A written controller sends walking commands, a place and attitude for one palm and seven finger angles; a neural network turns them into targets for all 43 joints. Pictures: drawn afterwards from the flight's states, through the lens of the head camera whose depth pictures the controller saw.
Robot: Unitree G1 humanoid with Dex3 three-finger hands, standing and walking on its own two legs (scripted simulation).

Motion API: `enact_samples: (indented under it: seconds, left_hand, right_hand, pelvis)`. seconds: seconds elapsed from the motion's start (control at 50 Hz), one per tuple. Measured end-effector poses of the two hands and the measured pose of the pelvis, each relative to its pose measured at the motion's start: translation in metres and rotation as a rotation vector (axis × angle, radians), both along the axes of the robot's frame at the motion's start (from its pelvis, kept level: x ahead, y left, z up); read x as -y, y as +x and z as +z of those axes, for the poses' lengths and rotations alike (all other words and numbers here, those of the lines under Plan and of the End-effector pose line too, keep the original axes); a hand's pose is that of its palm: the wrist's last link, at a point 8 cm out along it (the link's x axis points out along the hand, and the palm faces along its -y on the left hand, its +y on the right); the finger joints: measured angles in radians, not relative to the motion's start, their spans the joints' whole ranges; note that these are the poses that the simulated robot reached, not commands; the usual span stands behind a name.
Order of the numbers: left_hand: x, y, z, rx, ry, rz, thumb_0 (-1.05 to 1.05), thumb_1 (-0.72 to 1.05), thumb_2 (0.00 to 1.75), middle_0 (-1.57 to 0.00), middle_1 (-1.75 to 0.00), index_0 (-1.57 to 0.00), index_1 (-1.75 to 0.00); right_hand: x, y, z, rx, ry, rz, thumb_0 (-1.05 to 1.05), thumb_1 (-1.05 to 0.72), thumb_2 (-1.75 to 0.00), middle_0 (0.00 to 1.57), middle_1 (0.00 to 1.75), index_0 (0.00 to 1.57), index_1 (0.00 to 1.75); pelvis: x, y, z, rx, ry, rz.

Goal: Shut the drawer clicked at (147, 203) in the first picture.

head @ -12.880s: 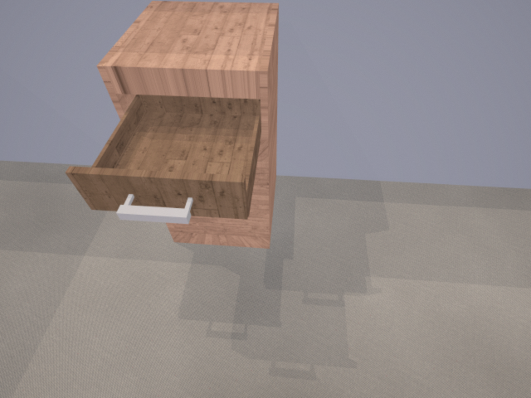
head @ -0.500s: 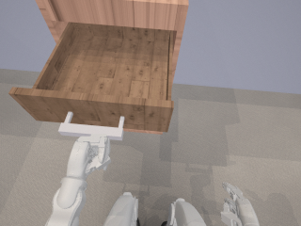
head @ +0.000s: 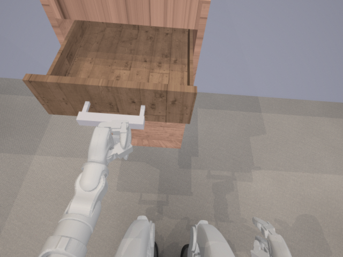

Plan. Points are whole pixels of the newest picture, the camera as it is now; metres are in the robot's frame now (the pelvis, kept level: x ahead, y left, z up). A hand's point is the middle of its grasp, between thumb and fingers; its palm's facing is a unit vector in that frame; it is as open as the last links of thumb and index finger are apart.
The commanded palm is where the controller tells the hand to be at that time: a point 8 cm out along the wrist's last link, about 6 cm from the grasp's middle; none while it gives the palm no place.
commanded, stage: push the drawer shut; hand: left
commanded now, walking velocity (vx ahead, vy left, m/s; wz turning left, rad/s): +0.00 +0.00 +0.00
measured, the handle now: (113, 113) +0.44 +0.15 +0.04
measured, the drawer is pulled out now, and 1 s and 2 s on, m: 0.23 0.10 0.00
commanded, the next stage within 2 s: none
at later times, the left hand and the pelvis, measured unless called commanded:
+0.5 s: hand (135, 114) +0.44 +0.10 +0.03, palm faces -0.05 -1.00 -0.05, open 3.0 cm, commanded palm +0.44 +0.15 +0.04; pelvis +0.01 +0.01 +0.00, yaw -1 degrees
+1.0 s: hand (139, 100) +0.49 +0.10 +0.03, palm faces -0.03 -1.00 -0.06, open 3.1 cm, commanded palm +0.50 +0.14 +0.04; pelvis +0.01 -0.01 +0.00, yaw -1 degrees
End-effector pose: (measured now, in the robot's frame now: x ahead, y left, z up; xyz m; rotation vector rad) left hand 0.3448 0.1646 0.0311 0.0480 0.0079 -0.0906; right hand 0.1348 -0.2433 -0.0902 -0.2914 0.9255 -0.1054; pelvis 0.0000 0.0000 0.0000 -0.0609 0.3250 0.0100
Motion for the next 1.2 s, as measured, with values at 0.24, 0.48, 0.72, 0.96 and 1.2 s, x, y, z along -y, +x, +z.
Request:
enact_samples:
  seconds: [0.24,0.48,0.72,0.96,1.2]
  left_hand:
    - [0.004,0.042,0.000,-0.003,0.003,0.018,-0.02,0.74,0.98,-1.40,-1.60,-1.40,-1.60]
    - [0.006,0.078,0.001,0.003,0.004,0.040,0.00,0.74,0.96,-1.40,-1.60,-1.40,-1.60]
    - [0.011,0.096,0.003,0.010,0.005,0.056,0.03,0.77,0.97,-1.40,-1.60,-1.40,-1.60]
    - [0.013,0.120,0.003,0.013,0.011,0.060,0.02,0.77,0.99,-1.40,-1.60,-1.40,-1.60]
    - [0.015,0.151,0.006,0.002,0.013,0.058,0.04,0.77,0.99,-1.40,-1.60,-1.40,-1.60]
  right_hand:
    - [0.004,-0.030,-0.004,-0.095,-0.015,-0.061,0.01,-0.90,-0.90,0.20,0.30,0.21,0.30]
    - [0.005,-0.049,-0.011,-0.188,0.001,-0.100,0.01,-0.90,-0.90,0.20,0.30,0.21,0.30]
    - [0.012,-0.058,-0.016,-0.242,0.017,-0.117,0.01,-0.90,-0.90,0.20,0.30,0.21,0.30]
    - [0.027,-0.073,-0.020,-0.276,-0.007,-0.134,0.01,-0.91,-0.90,0.20,0.30,0.21,0.30]
    - [0.032,-0.103,-0.022,-0.333,-0.019,-0.175,0.01,-0.91,-0.90,0.20,0.30,0.21,0.30]
  pelvis:
    - [-0.007,0.003,0.002,-0.022,0.002,-0.013]
    - [-0.008,0.011,0.003,-0.053,0.007,-0.024]
    - [0.001,0.015,0.003,-0.065,0.015,-0.028]
    - [0.010,0.011,-0.003,-0.087,0.015,-0.026]
    - [0.014,0.008,-0.009,-0.117,0.009,-0.037]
